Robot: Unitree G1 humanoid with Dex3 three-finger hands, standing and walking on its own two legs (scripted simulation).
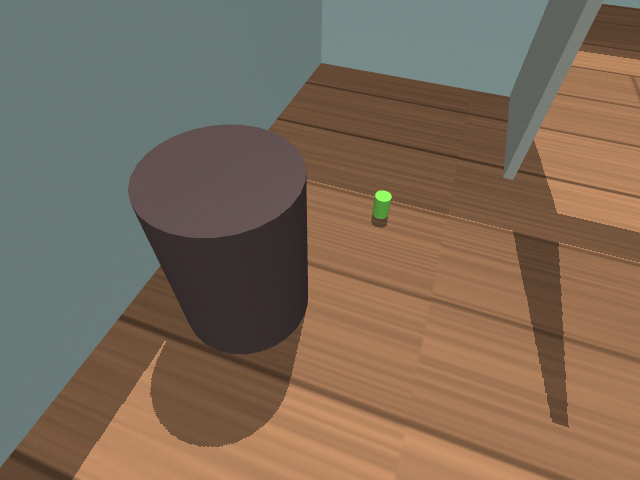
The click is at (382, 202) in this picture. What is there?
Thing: squat round
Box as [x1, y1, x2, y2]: [372, 190, 391, 218]
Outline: 387,191 381,190 376,192 372,211 375,217 384,218 387,215 391,195
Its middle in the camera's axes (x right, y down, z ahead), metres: +0.27 -0.14 +1.73
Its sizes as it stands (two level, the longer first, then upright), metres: 0.072 0.072 0.108
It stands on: the floor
